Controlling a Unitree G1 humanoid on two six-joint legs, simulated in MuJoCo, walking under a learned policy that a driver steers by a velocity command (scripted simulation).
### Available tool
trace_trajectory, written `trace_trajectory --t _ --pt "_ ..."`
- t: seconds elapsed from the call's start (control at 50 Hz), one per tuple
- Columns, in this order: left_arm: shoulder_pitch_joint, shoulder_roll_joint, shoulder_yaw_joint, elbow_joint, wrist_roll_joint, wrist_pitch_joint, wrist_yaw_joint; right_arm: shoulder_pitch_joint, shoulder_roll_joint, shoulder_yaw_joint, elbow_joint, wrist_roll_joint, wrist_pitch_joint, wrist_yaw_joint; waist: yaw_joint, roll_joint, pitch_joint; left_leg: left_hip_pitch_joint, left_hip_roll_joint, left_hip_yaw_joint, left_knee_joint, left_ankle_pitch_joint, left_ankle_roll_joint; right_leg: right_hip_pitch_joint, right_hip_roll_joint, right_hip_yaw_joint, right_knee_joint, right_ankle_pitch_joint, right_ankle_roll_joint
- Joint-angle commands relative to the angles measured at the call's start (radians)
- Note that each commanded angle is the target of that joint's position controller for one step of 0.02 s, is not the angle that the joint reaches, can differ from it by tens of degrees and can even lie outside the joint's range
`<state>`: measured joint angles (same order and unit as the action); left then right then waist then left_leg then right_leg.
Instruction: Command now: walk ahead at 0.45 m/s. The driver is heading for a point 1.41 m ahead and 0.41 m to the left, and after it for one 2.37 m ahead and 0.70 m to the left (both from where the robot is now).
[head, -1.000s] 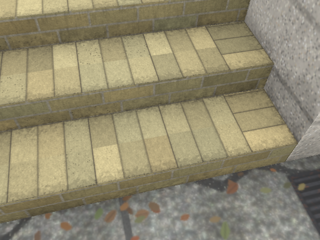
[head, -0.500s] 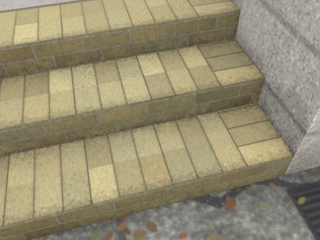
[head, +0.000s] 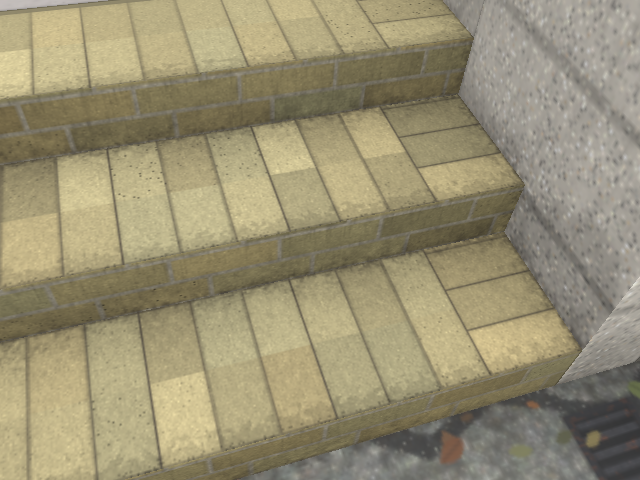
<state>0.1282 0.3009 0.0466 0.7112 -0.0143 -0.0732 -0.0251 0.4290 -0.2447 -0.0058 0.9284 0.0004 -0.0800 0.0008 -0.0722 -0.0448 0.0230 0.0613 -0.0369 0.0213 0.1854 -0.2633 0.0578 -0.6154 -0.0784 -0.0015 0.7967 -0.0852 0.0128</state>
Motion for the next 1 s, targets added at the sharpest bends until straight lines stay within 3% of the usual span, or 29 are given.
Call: trace_trajectory --t 0.02,0.1,0.16,0.18,0.2,0.22,0.24,0.28,0.32,0.42,0.48,0.54,0.6,0.62,0.66,0.68,0.7,0.72,0.74,0.76,0.78,0.8,0.82,0.84,0.86,0.88,0.9,0.94,1.0 --pt "-0.208 0.006 -0.012 -0.129 -0.005 -0.027 -0.007 0.021 -0.197 -0.042 -0.038 0.003 -0.008 -0.02 -0.025 0.128 0.098 -0.104 0.202 -0.091 -0.091 0.425 0.105 0.022 0.051 -0.062 -0.192 0.121 0.012" --pt "-0.242 0.05 -0.003 -0.156 -0.008 -0.037 -0.016 0.01 -0.217 -0.054 -0.03 0.017 -0.009 -0.026 0.022 0.145 0.085 -0.002 0.261 -0.094 -0.022 0.596 0.092 0.07 0.071 -0.025 -0.299 0.111 -0.053" --pt "0.008 0.135 0.037 -0.087 0.0 -0.033 -0.001 -0.044 -0.23 -0.063 -0.05 0.001 0.012 -0.03 0.173 0.172 -0.113 0.051 0.244 -0.064 0.292 1.015 0.054 0.367 0.126 -0.052 -0.327 0.072 -0.137" --pt "0.166 0.166 0.051 -0.042 0.004 -0.025 0.012 -0.05 -0.216 -0.054 -0.067 -0.009 0.018 -0.034 0.243 0.149 -0.224 -0.096 0.217 -0.067 0.501 0.906 0.031 0.641 0.058 0.014 -0.31 0.118 -0.173" --pt "0.288 0.253 0.07 -0.011 0.029 -0.018 0.018 0.06 -0.098 -0.018 -0.098 -0.033 0.009 -0.024 0.189 -0.093 -0.39 -0.464 0.078 -0.031 0.864 0.306 -0.02 1.053 -0.197 0.371 -0.269 0.123 -0.291" --pt "0.31 0.189 0.056 0.014 0.027 -0.014 0.011 0.119 -0.082 -0.009 -0.057 -0.009 -0.006 -0.01 0.176 -0.195 -0.481 -0.648 -0.033 -0.123 1.107 -0.317 -0.04 1.113 -0.316 0.724 -0.433 -0.041 -0.392" --pt "0.208 0.138 0.041 -0.001 0.01 -0.015 0.011 0.015 -0.19 -0.039 -0.082 0.026 -0.021 0.002 0.171 -0.088 -0.284 -0.742 0.044 -0.165 1.162 -0.262 -0.023 0.935 -0.274 0.628 -0.499 -0.214 -0.337" --pt "0.068 0.096 0.025 -0.008 0.008 -0.023 0.008 -0.132 -0.176 -0.037 -0.125 0.031 -0.032 -0.003 0.111 0.032 -0.054 -0.722 0.132 -0.101 1.064 -0.101 -0.025 0.602 -0.188 0.386 -0.592 -0.106 -0.284" --pt "0.028 0.077 0.02 0.0 0.025 -0.037 0.003 -0.099 -0.143 -0.035 -0.116 0.01 -0.015 -0.016 0.051 0.004 -0.043 -0.6 0.168 -0.107 1.012 -0.04 -0.041 0.452 -0.137 0.272 -0.648 0.06 -0.269" --pt "0.053 0.116 0.029 0.055 0.011 -0.047 0.011 -0.139 -0.09 -0.015 -0.152 -0.02 0.012 -0.021 0.035 -0.013 -0.029 -0.583 0.167 -0.05 0.863 0.055 -0.112 0.332 -0.097 0.109 -0.683 0.212 -0.297" --pt "0.134 0.097 0.018 0.101 0.018 -0.016 0.025 -0.179 -0.07 -0.006 -0.155 -0.001 0.037 -0.02 0.072 -0.056 -0.011 -0.768 0.169 -0.022 1.045 0.018 -0.117 0.455 -0.146 0.198 -0.686 -0.033 -0.302" --pt "0.343 0.091 0.009 0.195 0.002 0.012 0.049 -0.283 -0.057 -0.009 -0.219 0.038 0.022 -0.024 0.127 -0.04 0.067 -1.37 0.178 -0.084 1.617 -0.228 -0.12 0.802 -0.282 0.356 -0.655 -0.165 -0.344" --pt "0.477 0.047 -0.01 0.263 0.011 0.037 0.067 -0.408 0.034 0.038 -0.304 0.053 0.0 0.0 0.159 -0.013 0.104 -1.803 0.173 -0.139 2.083 -0.436 -0.106 0.977 -0.311 0.329 -0.543 -0.101 -0.286" --pt "0.483 0.136 0.021 0.27 0.095 -0.005 0.057 -0.688 -0.011 0.023 -0.43 -0.061 0.02 -0.031 0.212 0.046 0.138 -1.795 0.151 -0.083 2.017 -0.514 -0.028 0.863 -0.309 0.269 -0.628 -0.161 -0.271" --pt "0.432 0.123 0.005 0.315 0.08 -0.043 0.046 -0.765 0.022 0.04 -0.501 -0.051 0.036 -0.036 0.178 0.041 0.182 -1.685 0.155 0.007 1.783 -0.503 0.014 0.714 -0.233 0.174 -0.731 -0.266 -0.198" --pt "0.42 0.093 -0.01 0.346 0.04 -0.037 0.05 -0.768 0.064 0.066 -0.543 -0.039 0.051 -0.027 0.15 0.016 0.177 -1.524 0.177 0.037 1.58 -0.475 0.029 0.571 -0.171 0.11 -0.813 -0.266 -0.174" --pt "0.417 0.066 -0.02 0.366 0.018 -0.034 0.066 -0.736 0.096 0.078 -0.572 -0.037 0.069 -0.014 0.127 -0.019 0.14 -1.325 0.178 0.015 1.495 -0.406 0.057 0.482 -0.174 0.084 -0.881 -0.08 -0.18" --pt "0.319 0.089 -0.02 0.326 0.011 -0.024 0.05 -0.57 0.09 0.082 -0.527 -0.022 0.088 0.0 0.053 0.022 0.048 -0.968 0.159 0.1 1.253 -0.219 0.067 0.361 -0.135 -0.032 -0.923 0.121 -0.187" --pt "0.228 0.109 -0.017 0.265 0.003 -0.023 0.034 -0.434 0.082 0.067 -0.457 -0.024 0.089 0.006 0.022 -0.014 -0.081 -0.618 0.089 0.146 1.184 -0.127 0.072 0.279 -0.109 -0.08 -0.826 0.614 -0.199" --pt "0.201 0.176 0.003 0.246 -0.008 -0.033 0.024 -0.19 0.044 0.035 -0.374 -0.021 0.094 -0.001 -0.087 -0.128 -0.264 -0.351 0.015 0.145 1.21 -0.049 0.073 0.339 -0.148 -0.098 -0.637 1.193 -0.193" --pt "0.177 0.244 0.029 0.243 -0.033 -0.038 0.021 0.003 -0.003 0.007 -0.304 -0.021 0.093 -0.01 -0.195 -0.139 -0.389 -0.209 -0.021 0.109 1.048 0.0 0.065 0.461 -0.153 -0.088 -0.401 1.375 -0.15" --pt "0.202 0.252 0.044 0.24 -0.038 -0.041 0.01 0.086 -0.08 -0.027 -0.261 -0.04 0.087 -0.01 -0.225 -0.091 -0.422 -0.149 -0.063 0.058 0.824 -0.098 0.056 0.51 -0.105 -0.053 -0.106 1.265 -0.122" --pt "0.234 0.082 0.012 0.204 -0.026 -0.048 -0.014 0.143 -0.254 -0.075 -0.198 -0.066 0.078 -0.027 -0.154 0.331 -0.396 -0.051 0.237 -0.516 0.496 -0.022 0.124 0.192 0.1 0.022 0.374 0.165 -0.054" --pt "0.32 0.006 0.005 0.195 0.019 -0.053 -0.021 0.136 -0.302 -0.099 -0.178 -0.042 0.079 -0.042 -0.098 0.409 -0.532 -0.055 0.373 -0.937 0.209 0.052 0.105 0.119 0.234 0.282 0.741 -0.153 -0.08" --pt "0.346 -0.056 -0.002 0.175 0.034 -0.038 -0.023 -0.019 -0.265 -0.096 -0.192 -0.037 0.074 -0.03 0.017 0.285 -0.435 -0.183 0.395 -0.936 0.182 -0.21 0.105 0.05 0.193 0.322 0.895 -0.119 -0.085" --pt "0.292 -0.058 -0.005 0.142 0.053 -0.024 -0.02 -0.145 -0.172 -0.079 -0.169 -0.033 0.067 -0.016 0.079 0.118 -0.243 -0.326 0.353 -0.863 0.197 -0.474 0.108 -0.041 0.117 0.184 0.88 -0.065 -0.09" --pt "0.232 -0.076 -0.013 0.123 0.078 -0.017 -0.012 -0.188 -0.058 -0.052 -0.129 -0.035 0.056 -0.013 0.098 0.058 -0.069 -0.466 0.3 -0.707 0.249 -0.481 0.093 -0.117 0.072 0.126 0.858 -0.028 -0.098" --pt "0.201 -0.125 -0.029 0.097 0.072 0.021 0.005 -0.142 0.091 -0.019 -0.036 -0.043 0.033 -0.004 0.117 0.09 -0.014 -0.58 0.24 -0.484 0.28 -0.399 0.084 -0.165 0.06 0.122 0.979 -0.025 -0.126" --pt "0.076 -0.171 -0.05 -0.002 0.054 0.038 0.028 -0.053 0.056 -0.034 0.068 -0.033 -0.03 0.017 0.127 0.11 0.011 -0.499 0.22 -0.339 0.205 -0.214 0.086 -0.393 0.074 0.147 1.09 -0.094 -0.158"
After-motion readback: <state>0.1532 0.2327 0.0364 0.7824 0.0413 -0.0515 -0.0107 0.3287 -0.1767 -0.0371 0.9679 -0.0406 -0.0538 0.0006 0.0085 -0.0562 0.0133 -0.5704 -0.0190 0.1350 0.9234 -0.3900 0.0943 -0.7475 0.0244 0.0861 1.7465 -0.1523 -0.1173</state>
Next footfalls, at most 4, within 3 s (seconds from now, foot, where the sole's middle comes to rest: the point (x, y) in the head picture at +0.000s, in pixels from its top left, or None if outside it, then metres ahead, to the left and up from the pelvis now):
0.18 right None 0.28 -0.12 -0.78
0.80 left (205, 378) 0.64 0.17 -0.62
1.44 right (285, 176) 1.04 0.01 -0.46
1.96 left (140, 46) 1.28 0.32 -0.30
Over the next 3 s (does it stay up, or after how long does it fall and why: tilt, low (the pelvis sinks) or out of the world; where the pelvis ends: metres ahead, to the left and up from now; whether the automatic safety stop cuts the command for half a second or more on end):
stays up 1.43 0.26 0.48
